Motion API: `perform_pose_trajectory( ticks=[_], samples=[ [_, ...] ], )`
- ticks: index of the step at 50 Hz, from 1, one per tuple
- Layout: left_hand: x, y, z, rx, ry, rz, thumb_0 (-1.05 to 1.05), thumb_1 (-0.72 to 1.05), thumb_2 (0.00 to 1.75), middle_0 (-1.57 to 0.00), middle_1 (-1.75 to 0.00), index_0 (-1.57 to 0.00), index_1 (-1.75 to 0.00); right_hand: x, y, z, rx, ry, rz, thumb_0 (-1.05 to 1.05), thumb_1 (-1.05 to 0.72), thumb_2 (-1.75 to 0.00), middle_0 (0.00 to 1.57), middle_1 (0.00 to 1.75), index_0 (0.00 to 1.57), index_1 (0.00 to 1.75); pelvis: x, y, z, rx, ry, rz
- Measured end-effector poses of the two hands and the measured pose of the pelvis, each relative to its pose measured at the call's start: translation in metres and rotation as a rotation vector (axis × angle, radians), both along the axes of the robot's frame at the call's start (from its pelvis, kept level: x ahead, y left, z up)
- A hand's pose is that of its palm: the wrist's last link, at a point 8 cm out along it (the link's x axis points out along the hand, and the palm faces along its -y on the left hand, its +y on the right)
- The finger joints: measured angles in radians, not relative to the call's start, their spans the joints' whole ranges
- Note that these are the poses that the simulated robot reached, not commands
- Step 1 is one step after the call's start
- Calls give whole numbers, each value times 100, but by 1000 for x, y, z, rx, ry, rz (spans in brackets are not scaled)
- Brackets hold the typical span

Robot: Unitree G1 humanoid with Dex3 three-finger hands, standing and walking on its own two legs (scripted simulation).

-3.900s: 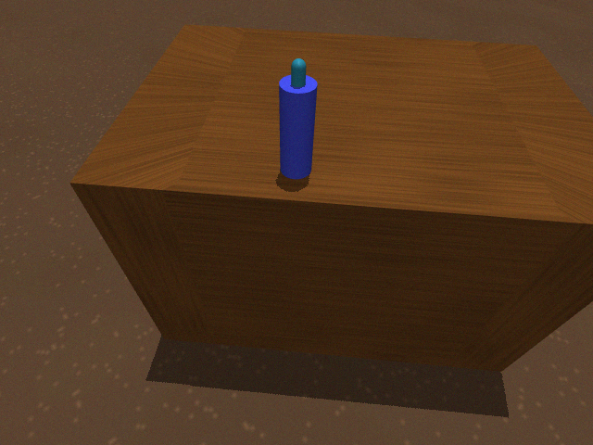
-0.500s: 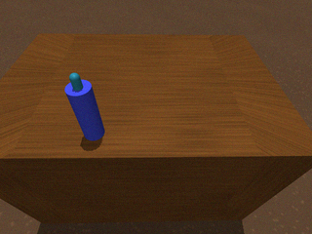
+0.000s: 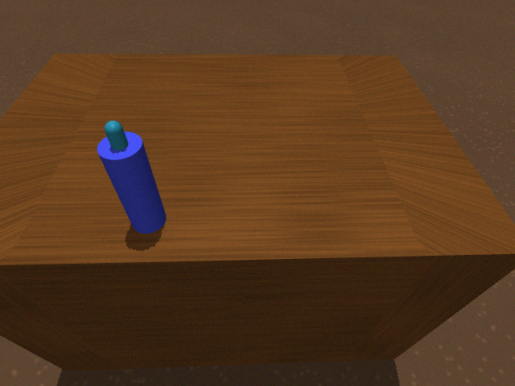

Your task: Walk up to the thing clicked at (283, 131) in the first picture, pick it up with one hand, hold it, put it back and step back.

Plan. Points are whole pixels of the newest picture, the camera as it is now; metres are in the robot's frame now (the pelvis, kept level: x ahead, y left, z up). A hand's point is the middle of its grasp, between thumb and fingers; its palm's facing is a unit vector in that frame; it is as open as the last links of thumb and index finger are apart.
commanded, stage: stand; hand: left
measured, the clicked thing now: (133, 179) +0.44 +0.21 +0.08
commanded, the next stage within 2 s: none
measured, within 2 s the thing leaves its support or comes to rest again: neither
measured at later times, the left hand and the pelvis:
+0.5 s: hand out of the picture +0.06 +0.25 -0.16, palm faces -0.03 -0.94 -0.33, open 7.4 cm; pelvis +0.00 +0.00 +0.00, yaw +0 degrees
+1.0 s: hand out of the picture +0.07 +0.25 -0.16, palm faces -0.03 -0.94 -0.33, open 7.4 cm; pelvis +0.00 +0.00 +0.00, yaw +0 degrees
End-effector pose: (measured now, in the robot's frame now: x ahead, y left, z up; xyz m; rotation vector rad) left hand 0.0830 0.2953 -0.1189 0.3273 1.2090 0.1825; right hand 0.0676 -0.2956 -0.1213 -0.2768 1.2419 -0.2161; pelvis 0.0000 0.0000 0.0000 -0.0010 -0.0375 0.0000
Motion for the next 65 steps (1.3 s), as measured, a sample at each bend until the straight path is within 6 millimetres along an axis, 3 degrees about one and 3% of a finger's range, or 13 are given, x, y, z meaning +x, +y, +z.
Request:
perform_pose_trajectory(
  ticks=[27, 53, 65],
  samples=[
    [-32, 0, -5, -14, 53, 22, 0, 91, 90, -20, -30, -20, -30, 2, -1, 3, -16, -9, 38, 0, -90, -90, 21, 30, 21, 30, -4, 0, 0, 0, 4, 4],
    [-19, 1, -4, -11, 22, 9, 0, 91, 90, -20, -30, -20, -30, 6, -1, 5, -20, -18, 39, 0, -90, -90, 21, 30, 21, 30, 0, 1, 0, -2, 1, 4],
    [-24, 3, -5, -14, 38, 13, 0, 91, 90, -20, -30, -20, -30, 2, 1, 4, -21, -7, 38, 0, -90, -90, 21, 30, 21, 30, -2, 2, 0, 0, 2, 5]
  ],
)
